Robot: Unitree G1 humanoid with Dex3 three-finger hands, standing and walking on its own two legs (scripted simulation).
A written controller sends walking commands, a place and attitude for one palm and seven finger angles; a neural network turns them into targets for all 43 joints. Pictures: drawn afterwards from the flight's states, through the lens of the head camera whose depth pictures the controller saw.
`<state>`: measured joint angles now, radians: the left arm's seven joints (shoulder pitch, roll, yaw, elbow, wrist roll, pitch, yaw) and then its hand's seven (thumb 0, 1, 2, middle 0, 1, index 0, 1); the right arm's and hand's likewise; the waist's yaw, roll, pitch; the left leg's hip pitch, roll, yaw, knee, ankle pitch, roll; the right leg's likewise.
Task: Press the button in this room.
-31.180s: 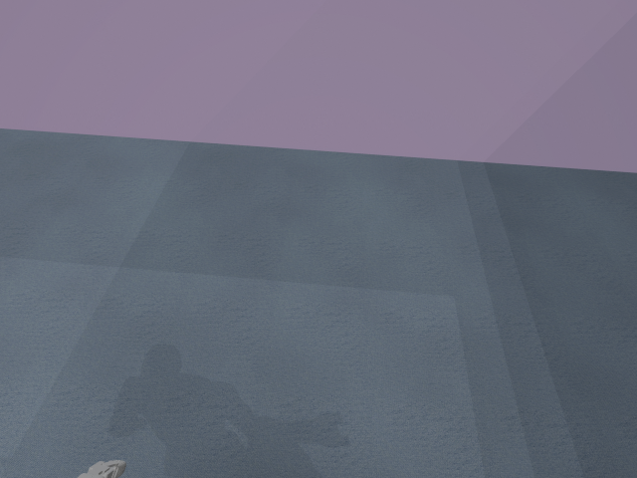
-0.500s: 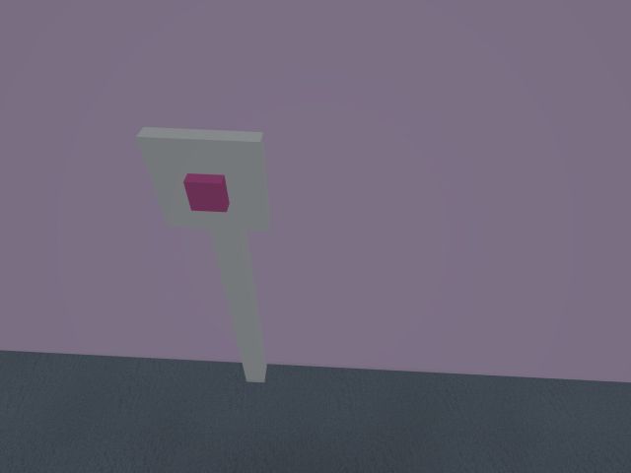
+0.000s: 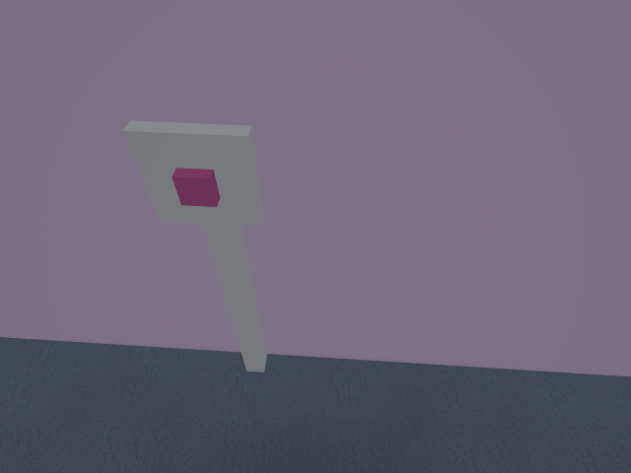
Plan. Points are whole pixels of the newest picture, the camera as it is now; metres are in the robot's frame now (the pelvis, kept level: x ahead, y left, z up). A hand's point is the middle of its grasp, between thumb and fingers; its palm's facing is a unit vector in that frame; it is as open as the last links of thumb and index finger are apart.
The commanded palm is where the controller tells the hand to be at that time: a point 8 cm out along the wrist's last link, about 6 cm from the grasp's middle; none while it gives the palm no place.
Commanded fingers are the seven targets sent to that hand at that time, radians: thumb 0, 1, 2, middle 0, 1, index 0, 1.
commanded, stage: come to a stop and stand still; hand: left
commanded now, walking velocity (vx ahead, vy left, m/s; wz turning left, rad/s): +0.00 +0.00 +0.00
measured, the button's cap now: (197, 186) +0.53 +0.23 +0.06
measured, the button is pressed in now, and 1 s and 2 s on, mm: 0 0 0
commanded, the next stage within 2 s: look again from close up in 0.40 s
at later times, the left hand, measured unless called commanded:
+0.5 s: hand out of the picture +0.10 +0.24 -0.15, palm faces -0.02 -0.94 -0.33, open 7.4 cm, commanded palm none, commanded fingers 0.00 0.90 0.90 -0.20 -0.30 -0.20 -0.30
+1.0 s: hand out of the picture +0.04 +0.19 -0.18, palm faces +0.00 -0.98 -0.21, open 7.3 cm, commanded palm none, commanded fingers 0.00 0.90 0.90 -0.20 -0.30 -0.20 -0.30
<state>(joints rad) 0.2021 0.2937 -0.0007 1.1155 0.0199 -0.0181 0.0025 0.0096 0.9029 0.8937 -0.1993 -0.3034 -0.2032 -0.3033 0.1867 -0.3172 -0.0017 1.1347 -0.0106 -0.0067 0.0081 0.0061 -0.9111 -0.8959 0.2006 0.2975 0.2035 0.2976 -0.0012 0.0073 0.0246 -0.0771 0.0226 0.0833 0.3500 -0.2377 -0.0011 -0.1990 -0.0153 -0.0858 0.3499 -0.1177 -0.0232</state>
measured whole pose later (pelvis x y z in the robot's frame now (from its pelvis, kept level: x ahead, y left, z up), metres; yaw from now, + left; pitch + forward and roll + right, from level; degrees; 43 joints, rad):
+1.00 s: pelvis +0.02 +0.01 -0.01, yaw +0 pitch -2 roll +1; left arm 0.23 0.17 -0.01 1.12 0.01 -0.01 0.02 0.01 0.91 0.89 -0.20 -0.30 -0.20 -0.30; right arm 0.29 -0.16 0.02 1.11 -0.01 -0.02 -0.02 0.01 -0.92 -0.90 0.20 0.30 0.20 0.30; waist 0.00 0.01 0.05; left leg -0.08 0.01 0.09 0.42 -0.30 0.01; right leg -0.23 -0.04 -0.08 0.48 -0.21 -0.01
